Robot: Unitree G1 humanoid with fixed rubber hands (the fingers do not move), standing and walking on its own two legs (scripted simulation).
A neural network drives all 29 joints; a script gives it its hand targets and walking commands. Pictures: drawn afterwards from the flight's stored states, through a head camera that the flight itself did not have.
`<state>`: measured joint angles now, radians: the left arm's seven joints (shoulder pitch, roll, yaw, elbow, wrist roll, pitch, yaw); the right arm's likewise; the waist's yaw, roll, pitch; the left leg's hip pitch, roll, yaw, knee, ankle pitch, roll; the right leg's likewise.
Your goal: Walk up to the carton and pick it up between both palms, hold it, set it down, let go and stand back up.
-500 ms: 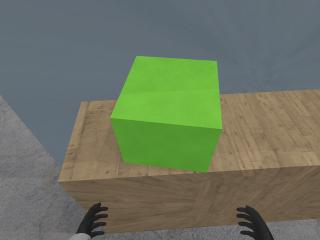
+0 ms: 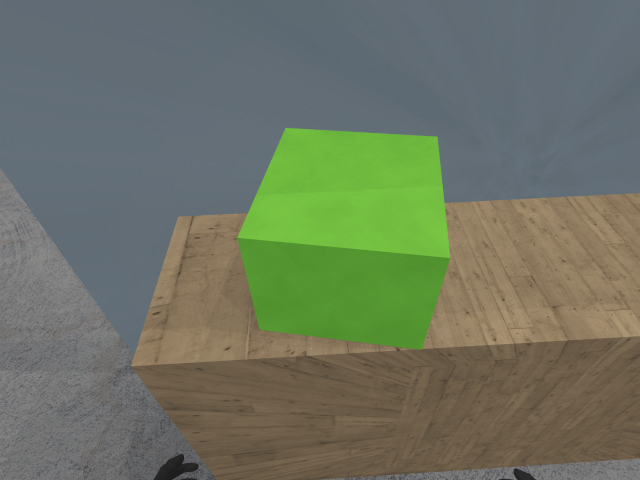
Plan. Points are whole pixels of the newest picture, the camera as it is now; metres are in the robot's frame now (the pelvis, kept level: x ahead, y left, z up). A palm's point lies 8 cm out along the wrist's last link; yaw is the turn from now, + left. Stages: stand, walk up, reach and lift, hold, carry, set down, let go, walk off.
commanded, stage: stand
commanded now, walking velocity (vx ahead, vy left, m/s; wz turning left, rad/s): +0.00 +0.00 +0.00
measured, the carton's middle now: (349, 232) +0.50 -0.01 +0.03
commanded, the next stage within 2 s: none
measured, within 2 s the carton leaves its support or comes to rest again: neither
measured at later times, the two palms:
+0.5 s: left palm out of the picture -0.05 +0.26 -0.13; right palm out of the picture -0.03 -0.23 -0.14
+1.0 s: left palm out of the picture -0.09 +0.25 -0.14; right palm out of the picture -0.08 -0.23 -0.15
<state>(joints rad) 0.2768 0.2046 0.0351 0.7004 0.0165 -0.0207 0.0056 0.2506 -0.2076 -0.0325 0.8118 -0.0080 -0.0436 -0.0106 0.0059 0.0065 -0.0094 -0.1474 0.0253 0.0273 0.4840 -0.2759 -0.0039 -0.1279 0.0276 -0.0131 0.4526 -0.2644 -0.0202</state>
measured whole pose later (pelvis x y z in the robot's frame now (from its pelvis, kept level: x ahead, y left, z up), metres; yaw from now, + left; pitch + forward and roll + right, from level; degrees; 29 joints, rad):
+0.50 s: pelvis -0.05 +0.01 +0.00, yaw +1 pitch -5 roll +0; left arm 0.41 0.20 0.01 0.91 0.01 -0.02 0.02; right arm 0.37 -0.22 -0.01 0.95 -0.01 -0.01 -0.01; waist 0.01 0.02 0.01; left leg -0.19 -0.01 0.02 0.49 -0.21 0.02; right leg -0.18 0.00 -0.01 0.48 -0.21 0.01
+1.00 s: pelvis -0.07 +0.01 -0.01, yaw +1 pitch -4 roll +0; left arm 0.40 0.19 0.03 0.97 0.01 0.00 0.03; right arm 0.39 -0.20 -0.03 0.98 -0.01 0.00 -0.02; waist 0.00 0.01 0.02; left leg -0.28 -0.02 0.00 0.53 -0.20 0.01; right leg -0.27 0.01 0.01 0.54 -0.21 0.00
